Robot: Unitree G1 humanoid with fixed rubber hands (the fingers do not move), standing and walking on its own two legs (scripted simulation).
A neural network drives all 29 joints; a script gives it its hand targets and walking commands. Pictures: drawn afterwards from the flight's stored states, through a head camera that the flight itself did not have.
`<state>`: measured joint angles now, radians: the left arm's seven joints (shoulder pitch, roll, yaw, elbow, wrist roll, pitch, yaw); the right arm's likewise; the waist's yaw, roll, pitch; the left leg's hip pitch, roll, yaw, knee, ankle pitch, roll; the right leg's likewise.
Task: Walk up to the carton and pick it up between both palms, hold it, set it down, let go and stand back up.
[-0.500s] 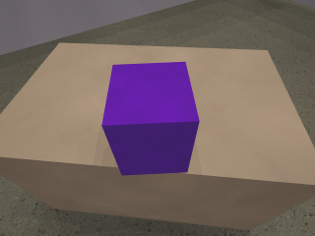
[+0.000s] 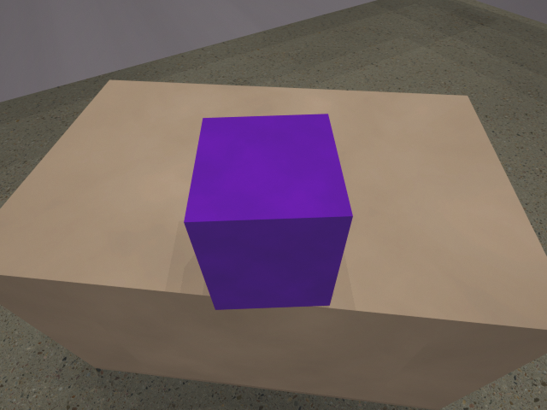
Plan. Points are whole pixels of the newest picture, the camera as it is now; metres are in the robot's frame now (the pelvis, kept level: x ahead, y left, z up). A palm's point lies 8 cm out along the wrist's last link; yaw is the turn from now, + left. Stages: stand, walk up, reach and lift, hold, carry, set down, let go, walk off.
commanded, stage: walk up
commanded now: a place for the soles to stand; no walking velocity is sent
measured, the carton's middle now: (269, 216) +0.42 +0.04 +0.04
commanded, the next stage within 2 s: reach and lift in 0.90 s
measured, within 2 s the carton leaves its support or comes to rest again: neither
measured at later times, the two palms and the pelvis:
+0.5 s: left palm out of the picture +0.05 +0.27 -0.13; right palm out of the picture +0.05 -0.23 -0.13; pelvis +0.02 +0.02 +0.00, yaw +2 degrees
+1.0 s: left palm out of the picture +0.06 +0.27 -0.15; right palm out of the picture +0.11 -0.24 -0.14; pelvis +0.01 +0.01 -0.01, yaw +1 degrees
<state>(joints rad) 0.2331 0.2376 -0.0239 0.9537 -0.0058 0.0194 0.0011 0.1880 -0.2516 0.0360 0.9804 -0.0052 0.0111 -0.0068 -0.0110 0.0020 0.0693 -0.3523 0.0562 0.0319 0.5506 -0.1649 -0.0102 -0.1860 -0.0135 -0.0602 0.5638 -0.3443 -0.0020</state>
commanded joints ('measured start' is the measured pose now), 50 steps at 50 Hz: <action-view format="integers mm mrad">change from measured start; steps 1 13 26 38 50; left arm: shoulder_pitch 56 46 109 94 -383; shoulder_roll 142 151 132 146 196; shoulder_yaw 31 38 23 32 33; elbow -35 -50 -28 -21 -476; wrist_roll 2 16 14 16 -57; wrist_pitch -19 -37 -42 -33 511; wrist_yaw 7 9 26 23 27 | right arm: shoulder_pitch -1 70 82 71 -388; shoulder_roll -168 -149 -152 -143 -119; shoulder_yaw -34 -38 -45 -46 -178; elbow -48 7 19 15 -185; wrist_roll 1 -1 0 -2 -96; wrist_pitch -17 -17 -10 -10 68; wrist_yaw -7 2 -5 -5 89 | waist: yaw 11 -11 7 -4 -20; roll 48 -37 34 -8 -7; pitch -49 4 -66 -16 -125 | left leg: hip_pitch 66 99 115 89 41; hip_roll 91 29 53 24 0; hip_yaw -138 -100 -155 -133 30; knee -145 -99 -132 -78 96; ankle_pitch -25 -18 91 92 -228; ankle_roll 76 48 81 66 -34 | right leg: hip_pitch -68 -102 -20 -40 -330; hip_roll -76 -122 -95 -130 -30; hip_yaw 104 106 55 59 -37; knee -128 -221 -151 -185 134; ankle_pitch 27 -8 60 60 -88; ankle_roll -52 -67 -42 -60 -47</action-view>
